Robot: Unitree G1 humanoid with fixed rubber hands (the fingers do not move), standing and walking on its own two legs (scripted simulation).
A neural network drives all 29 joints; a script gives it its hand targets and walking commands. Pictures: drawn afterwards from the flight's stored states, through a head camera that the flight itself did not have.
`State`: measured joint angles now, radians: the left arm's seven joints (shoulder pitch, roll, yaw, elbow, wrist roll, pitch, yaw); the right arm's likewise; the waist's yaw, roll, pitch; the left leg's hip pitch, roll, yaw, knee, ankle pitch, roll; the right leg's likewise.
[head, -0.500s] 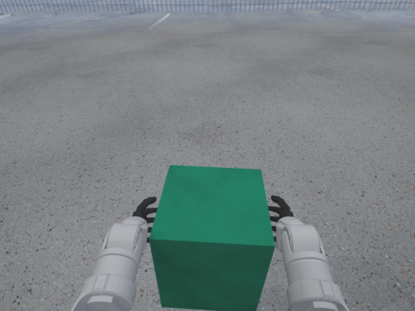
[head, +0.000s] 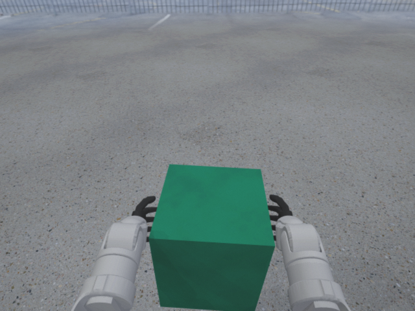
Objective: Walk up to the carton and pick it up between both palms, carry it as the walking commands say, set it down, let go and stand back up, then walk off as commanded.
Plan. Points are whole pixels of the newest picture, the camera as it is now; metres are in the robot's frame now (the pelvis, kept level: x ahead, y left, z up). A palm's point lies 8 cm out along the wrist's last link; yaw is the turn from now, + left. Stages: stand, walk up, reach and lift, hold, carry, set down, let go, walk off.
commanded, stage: reach and lift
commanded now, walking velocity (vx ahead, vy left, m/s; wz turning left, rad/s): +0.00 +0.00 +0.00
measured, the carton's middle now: (211, 237) +0.33 -0.01 -0.01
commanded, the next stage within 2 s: hold in 0.08 s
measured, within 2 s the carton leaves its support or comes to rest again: neither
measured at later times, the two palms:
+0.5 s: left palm (135, 232) +0.30 +0.14 +0.05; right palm (285, 230) +0.29 -0.16 +0.05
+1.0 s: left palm (135, 234) +0.29 +0.14 +0.05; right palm (284, 232) +0.29 -0.16 +0.05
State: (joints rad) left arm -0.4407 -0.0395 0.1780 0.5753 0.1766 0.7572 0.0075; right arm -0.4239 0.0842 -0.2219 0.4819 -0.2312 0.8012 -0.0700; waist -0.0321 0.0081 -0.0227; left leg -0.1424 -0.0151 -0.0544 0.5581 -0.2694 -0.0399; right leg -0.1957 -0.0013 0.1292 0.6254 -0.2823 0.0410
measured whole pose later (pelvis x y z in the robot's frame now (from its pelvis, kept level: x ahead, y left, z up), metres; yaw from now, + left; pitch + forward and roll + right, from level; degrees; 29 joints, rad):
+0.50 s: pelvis +0.00 +0.00 +0.00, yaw +0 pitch -10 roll +2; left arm -0.40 -0.04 0.18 0.54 0.18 0.77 0.01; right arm -0.41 0.09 -0.22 0.48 -0.23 0.80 -0.07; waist -0.03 0.00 -0.02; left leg -0.12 -0.02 -0.05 0.56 -0.27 -0.04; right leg -0.18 0.00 0.13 0.63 -0.28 0.04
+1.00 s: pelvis +0.00 +0.00 +0.00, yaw +0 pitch -10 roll +2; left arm -0.39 -0.04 0.18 0.54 0.18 0.77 0.01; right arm -0.40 0.10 -0.22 0.48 -0.23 0.80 -0.07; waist -0.03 0.00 -0.02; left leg -0.12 -0.02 -0.05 0.56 -0.27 -0.04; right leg -0.17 0.00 0.13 0.63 -0.28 0.04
